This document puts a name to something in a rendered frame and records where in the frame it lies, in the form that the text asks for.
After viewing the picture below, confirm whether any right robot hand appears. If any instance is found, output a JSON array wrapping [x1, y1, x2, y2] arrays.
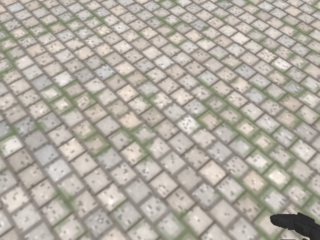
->
[[270, 212, 320, 240]]

